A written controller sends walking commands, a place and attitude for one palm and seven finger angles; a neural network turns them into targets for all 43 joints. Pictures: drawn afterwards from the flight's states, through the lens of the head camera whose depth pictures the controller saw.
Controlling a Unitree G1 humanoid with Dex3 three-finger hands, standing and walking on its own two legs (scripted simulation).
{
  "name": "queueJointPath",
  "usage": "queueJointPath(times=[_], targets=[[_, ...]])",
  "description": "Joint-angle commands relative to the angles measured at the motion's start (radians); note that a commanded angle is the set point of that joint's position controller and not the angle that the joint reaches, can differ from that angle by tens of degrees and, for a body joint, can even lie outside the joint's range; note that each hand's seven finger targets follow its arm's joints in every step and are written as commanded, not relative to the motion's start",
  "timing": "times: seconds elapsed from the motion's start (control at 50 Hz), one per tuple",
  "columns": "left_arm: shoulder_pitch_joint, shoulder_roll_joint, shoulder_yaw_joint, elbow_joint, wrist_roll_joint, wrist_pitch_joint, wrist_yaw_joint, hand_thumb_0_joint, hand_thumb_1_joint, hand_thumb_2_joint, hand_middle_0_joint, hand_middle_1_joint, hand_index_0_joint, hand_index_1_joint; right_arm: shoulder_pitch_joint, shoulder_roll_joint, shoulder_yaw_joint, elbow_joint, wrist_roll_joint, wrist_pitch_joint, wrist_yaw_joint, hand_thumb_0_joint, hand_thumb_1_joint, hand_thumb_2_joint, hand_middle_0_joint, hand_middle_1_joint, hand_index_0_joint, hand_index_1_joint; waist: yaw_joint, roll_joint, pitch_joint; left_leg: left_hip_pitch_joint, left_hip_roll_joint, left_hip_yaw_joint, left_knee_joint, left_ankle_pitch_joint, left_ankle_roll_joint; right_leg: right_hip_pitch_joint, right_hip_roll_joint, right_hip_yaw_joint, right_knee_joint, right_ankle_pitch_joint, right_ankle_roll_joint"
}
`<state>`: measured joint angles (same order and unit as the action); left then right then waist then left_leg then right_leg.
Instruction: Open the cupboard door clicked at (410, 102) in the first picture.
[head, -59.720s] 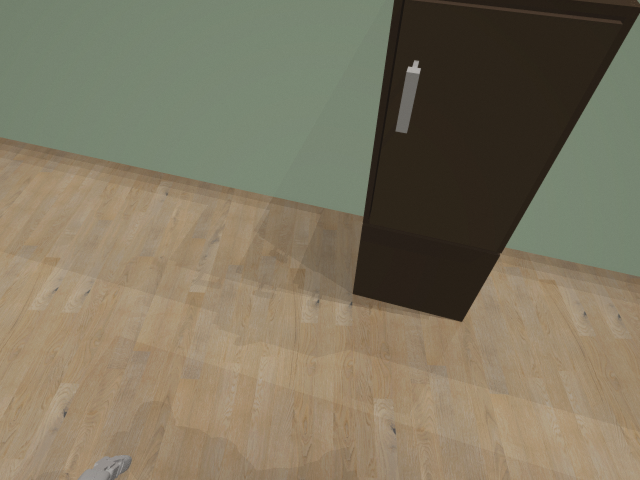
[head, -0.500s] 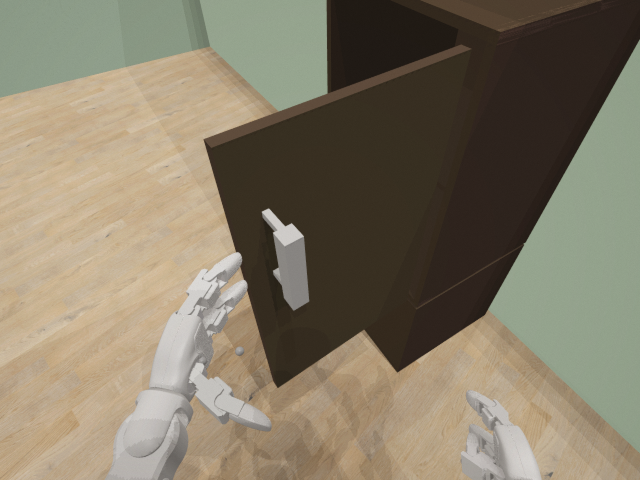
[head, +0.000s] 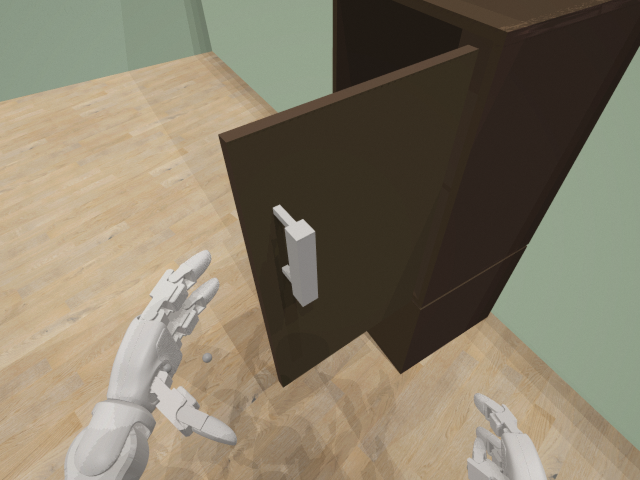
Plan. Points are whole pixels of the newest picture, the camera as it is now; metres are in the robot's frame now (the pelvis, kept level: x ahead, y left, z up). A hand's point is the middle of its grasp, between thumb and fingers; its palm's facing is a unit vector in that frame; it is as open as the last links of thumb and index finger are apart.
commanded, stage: draw the hand back to the body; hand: left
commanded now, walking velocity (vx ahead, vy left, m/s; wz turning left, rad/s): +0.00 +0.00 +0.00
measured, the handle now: (293, 255) +0.37 +0.06 +0.10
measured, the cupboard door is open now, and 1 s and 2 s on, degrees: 94 94 94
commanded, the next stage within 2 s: step back with the hand held close in 1.40 s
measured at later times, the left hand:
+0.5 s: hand (120, 354) +0.21 +0.20 +0.14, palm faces +0.17 -0.96 -0.24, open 15.1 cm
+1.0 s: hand (26, 326) +0.21 +0.27 +0.18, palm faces +0.42 -0.82 -0.39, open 9.4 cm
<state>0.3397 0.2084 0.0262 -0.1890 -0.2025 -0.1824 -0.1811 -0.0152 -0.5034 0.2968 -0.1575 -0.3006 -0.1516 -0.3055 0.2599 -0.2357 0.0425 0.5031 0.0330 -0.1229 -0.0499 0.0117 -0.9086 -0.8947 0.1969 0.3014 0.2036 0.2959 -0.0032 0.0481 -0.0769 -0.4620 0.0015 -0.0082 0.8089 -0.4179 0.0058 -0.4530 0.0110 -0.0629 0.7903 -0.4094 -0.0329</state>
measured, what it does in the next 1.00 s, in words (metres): stands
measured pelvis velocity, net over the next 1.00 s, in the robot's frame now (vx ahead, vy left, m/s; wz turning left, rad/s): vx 0.02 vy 0.02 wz -0.02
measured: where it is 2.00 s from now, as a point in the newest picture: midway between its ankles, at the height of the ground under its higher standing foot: outside the picture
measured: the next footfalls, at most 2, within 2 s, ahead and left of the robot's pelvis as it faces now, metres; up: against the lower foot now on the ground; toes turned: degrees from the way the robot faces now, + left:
none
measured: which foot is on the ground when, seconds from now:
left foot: down 0.00-1.00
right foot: down 0.00-1.00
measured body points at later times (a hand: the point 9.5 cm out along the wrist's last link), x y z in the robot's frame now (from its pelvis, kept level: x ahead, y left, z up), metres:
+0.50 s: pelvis +0.00 +0.02 +0.02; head -0.01 +0.01 +0.47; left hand +0.20 +0.25 +0.15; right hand +0.19 -0.19 -0.05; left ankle +0.00 +0.12 -0.71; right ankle +0.00 -0.10 -0.71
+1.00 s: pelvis +0.02 +0.02 +0.03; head +0.00 +0.00 +0.48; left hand +0.19 +0.32 +0.20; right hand +0.20 -0.20 -0.05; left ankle +0.00 +0.12 -0.71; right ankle +0.00 -0.10 -0.71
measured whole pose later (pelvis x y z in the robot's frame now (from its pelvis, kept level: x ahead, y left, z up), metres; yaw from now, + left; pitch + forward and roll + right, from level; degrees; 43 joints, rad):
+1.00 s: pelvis +0.02 +0.02 +0.03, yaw -1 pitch -3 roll -1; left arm 0.48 0.34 0.31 -0.39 -0.05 -0.07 0.12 0.00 0.56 0.75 -0.20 -0.30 -0.20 -0.31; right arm 0.20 -0.23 0.03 0.63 0.00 -0.11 -0.08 0.01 -0.91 -0.89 0.20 0.30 0.21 0.30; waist 0.07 0.05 0.01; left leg -0.11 -0.01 0.02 0.45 -0.28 0.03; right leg -0.10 0.01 -0.03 0.41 -0.26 -0.01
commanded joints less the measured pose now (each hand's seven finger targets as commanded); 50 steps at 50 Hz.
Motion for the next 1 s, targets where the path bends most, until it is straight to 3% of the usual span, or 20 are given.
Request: queueJointPath(times=[0.0, 0.06, 0.2, 0.3, 0.32, 0.34, 0.36, 0.38, 0.42, 0.46, 0.48, 0.56, 0.62, 0.68, 0.76, 0.78, 0.86, 0.9, 0.98], targets=[[-0.037, 0.104, 0.098, -0.241, -0.042, -0.021, -0.004, 0.0, -0.5, 0.3, -0.15, -0.3, -0.15, -0.3, -0.111, -0.1, -0.037, -0.184, 0.01, -0.067, -0.006, 0.0, -0.9, -0.9, 0.2, 0.3, 0.2, 0.3, 0.017, -0.058, -0.12, 0.057, -0.015, -0.007, -0.134, 0.2, 0.02, 0.1, -0.005, 0.036, -0.163, 0.243, 0.023], [-0.059, 0.12, 0.111, -0.24, -0.054, 0.021, -0.023, 0.0, -0.5, 0.3, -0.15, -0.3, -0.15, -0.3, -0.122, -0.109, -0.032, -0.183, 0.013, -0.071, -0.014, 0.0, -0.9, -0.9, 0.2, 0.3, 0.2, 0.3, 0.008, -0.063, -0.06, 0.052, -0.012, -0.012, -0.148, 0.169, 0.022, 0.081, -0.003, 0.033, -0.188, 0.187, 0.025], [-0.08, 0.15, 0.145, -0.365, -0.067, 0.042, -0.034, 0.0, -0.5, 0.3, -0.15, -0.3, -0.15, -0.3, -0.11, -0.108, -0.028, -0.18, 0.016, -0.106, -0.026, 0.0, -0.9, -0.9, 0.2, 0.3, 0.2, 0.3, 0.015, -0.019, -0.097, 0.132, -0.006, -0.033, -0.183, 0.21, 0.018, 0.099, 0.006, 0.001, -0.182, 0.218, 0.018], [-0.049, 0.156, 0.162, -0.368, -0.062, 0.076, -0.042, 0.0, -0.325, 0.375, -0.156, -0.3, -0.156, -0.3, -0.111, -0.11, -0.024, -0.166, 0.018, -0.115, -0.025, 0.0, -0.9, -0.9, 0.2, 0.3, 0.2, 0.3, 0.021, 0.0, -0.062, 0.147, 0.001, -0.046, -0.21, 0.22, 0.011, 0.101, 0.009, -0.018, -0.187, 0.216, 0.016], [-0.115, 0.229, 0.16, -0.488, 0.064, 0.057, 0.102, 0.0, -0.29, 0.39, -0.158, -0.3, -0.158, -0.3, -0.138, -0.091, -0.03, -0.166, -0.005, -0.104, -0.044, 0.0, -0.9, -0.9, 0.2, 0.3, 0.2, 0.3, 0.055, 0.011, -0.039, 0.147, 0.006, -0.038, -0.255, 0.213, 0.014, 0.145, -0.008, 0.036, -0.249, 0.209, 0.006], [-0.011, 0.167, 0.144, -0.415, 0.081, 0.071, 0.167, 0.0, -0.255, 0.405, -0.159, -0.3, -0.159, -0.3, -0.119, -0.081, -0.025, -0.153, -0.014, -0.097, -0.05, 0.0, -0.9, -0.9, 0.2, 0.3, 0.2, 0.3, 0.037, -0.02, 0.017, 0.15, 0.01, -0.034, -0.272, 0.188, 0.01, 0.129, -0.01, 0.029, -0.27, 0.182, 0.007], [0.025, 0.163, 0.146, -0.414, 0.091, 0.08, 0.197, 0.0, -0.22, 0.42, -0.16, -0.3, -0.16, -0.3, -0.124, -0.089, -0.027, -0.154, -0.015, -0.094, -0.048, 0.0, -0.9, -0.9, 0.2, 0.3, 0.2, 0.3, 0.044, -0.067, 0.016, 0.14, 0.012, -0.038, -0.28, 0.169, 0.009, 0.142, -0.007, 0.03, -0.282, 0.16, 0.009], [0.059, 0.125, 0.116, -0.387, 0.104, 0.088, 0.215, 0.0, -0.185, 0.435, -0.161, -0.3, -0.161, -0.3, -0.128, -0.082, -0.021, -0.143, -0.016, -0.081, -0.046, 0.0, -0.9, -0.9, 0.2, 0.3, 0.2, 0.3, 0.038, -0.048, 0.048, 0.15, 0.016, -0.035, -0.293, 0.175, 0.01, 0.149, -0.009, 0.025, -0.286, 0.157, 0.008], [0.04, 0.159, 0.144, -0.422, 0.124, 0.084, 0.248, 0.0, -0.115, 0.465, -0.164, -0.3, -0.164, -0.3, -0.135, -0.084, -0.025, -0.132, -0.019, -0.067, -0.046, 0.0, -0.9, -0.9, 0.2, 0.3, 0.2, 0.3, 0.04, -0.007, 0.021, 0.189, 0.018, -0.027, -0.313, 0.204, 0.009, 0.187, -0.013, 0.027, -0.299, 0.185, 0.007], [0.045, 0.208, 0.188, -0.429, 0.141, 0.078, 0.276, 0.0, -0.045, 0.495, -0.166, -0.3, -0.166, -0.3, -0.142, -0.09, -0.027, -0.117, -0.025, -0.064, -0.049, 0.0, -0.9, -0.9, 0.2, 0.3, 0.2, 0.3, 0.048, -0.007, -0.009, 0.217, 0.019, -0.02, -0.329, 0.238, 0.01, 0.233, -0.013, 0.031, -0.317, 0.214, 0.006], [0.036, 0.19, 0.175, -0.456, 0.145, 0.074, 0.282, 0.0, -0.01, 0.51, -0.168, -0.3, -0.168, -0.3, -0.145, -0.083, -0.027, -0.118, -0.027, -0.063, -0.048, 0.0, -0.9, -0.9, 0.2, 0.3, 0.2, 0.3, 0.044, 0.02, -0.021, 0.236, 0.017, -0.016, -0.338, 0.253, 0.009, 0.244, -0.017, 0.031, -0.322, 0.226, 0.006], [0.033, 0.231, 0.217, -0.476, 0.157, 0.063, 0.308, 0.0, 0.13, 0.57, -0.173, -0.3, -0.173, -0.3, -0.156, -0.087, -0.027, -0.093, -0.032, -0.065, -0.047, 0.0, -0.9, -0.9, 0.2, 0.3, 0.2, 0.3, 0.048, 0.026, -0.02, 0.28, 0.021, -0.012, -0.364, 0.318, 0.007, 0.283, -0.014, 0.029, -0.351, 0.274, 0.006], [0.047, 0.225, 0.232, -0.473, 0.159, 0.061, 0.316, 0.0, 0.235, 0.615, -0.176, -0.3, -0.176, -0.3, -0.155, -0.085, -0.032, -0.077, -0.031, -0.064, -0.045, 0.0, -0.9, -0.9, 0.2, 0.3, 0.2, 0.3, 0.048, 0.026, -0.02, 0.309, 0.025, -0.015, -0.384, 0.373, 0.002, 0.301, -0.012, 0.025, -0.362, 0.3, 0.008], [0.054, 0.225, 0.246, -0.445, 0.159, 0.059, 0.32, 0.0, 0.34, 0.66, -0.18, -0.3, -0.18, -0.3, -0.165, -0.088, -0.035, -0.064, -0.032, -0.062, -0.041, 0.0, -0.9, -0.9, 0.2, 0.3, 0.2, 0.3, 0.049, 0.007, 0.009, 0.315, 0.027, -0.012, -0.403, 0.386, 0.001, 0.314, -0.01, 0.023, -0.38, 0.308, 0.01], [0.074, 0.268, 0.323, -0.402, 0.154, 0.055, 0.322, 0.0, 0.48, 0.72, -0.185, -0.3, -0.185, -0.3, -0.175, -0.095, -0.044, -0.051, -0.032, -0.047, -0.038, 0.0, -0.9, -0.9, 0.2, 0.3, 0.2, 0.3, 0.063, -0.041, 0.02, 0.313, 0.026, -0.003, -0.419, 0.386, 0.003, 0.345, -0.006, 0.025, -0.402, 0.322, 0.011], [0.068, 0.257, 0.321, -0.403, 0.15, 0.053, 0.32, 0.0, 0.515, 0.735, -0.186, -0.3, -0.186, -0.3, -0.178, -0.089, -0.043, -0.053, -0.031, -0.043, -0.038, 0.0, -0.9, -0.9, 0.2, 0.3, 0.2, 0.3, 0.061, -0.03, 0.028, 0.314, 0.024, 0.001, -0.425, 0.389, 0.003, 0.349, -0.01, 0.024, -0.402, 0.328, 0.012], [0.059, 0.304, 0.383, -0.413, 0.148, 0.045, 0.323, 0.0, 0.655, 0.795, -0.191, -0.3, -0.191, -0.3, -0.187, -0.092, -0.05, -0.043, -0.031, -0.037, -0.036, 0.0, -0.9, -0.9, 0.2, 0.3, 0.2, 0.3, 0.07, -0.001, 0.002, 0.34, 0.023, 0.01, -0.423, 0.423, 0.006, 0.371, -0.008, 0.035, -0.418, 0.364, 0.012], [0.047, 0.303, 0.39, -0.436, 0.147, 0.04, 0.323, 0.0, 0.725, 0.825, -0.194, -0.3, -0.194, -0.3, -0.182, -0.087, -0.051, -0.041, -0.03, -0.038, -0.033, 0.0, -0.9, -0.9, 0.2, 0.3, 0.2, 0.3, 0.067, 0.044, -0.002, 0.351, 0.023, 0.009, -0.425, 0.463, 0.0, 0.379, -0.011, 0.032, -0.415, 0.385, 0.012], [0.041, 0.325, 0.427, -0.424, 0.141, 0.041, 0.325, 0.0, 0.865, 0.885, -0.199, -0.3, -0.199, -0.3, -0.185, -0.089, -0.054, -0.033, -0.03, -0.038, -0.031, 0.0, -0.9, -0.9, 0.2, 0.3, 0.2, 0.3, 0.067, 0.029, 0.009, 0.359, 0.023, 0.011, -0.428, 0.478, 0.001, 0.383, -0.008, 0.032, -0.426, 0.403, 0.013]])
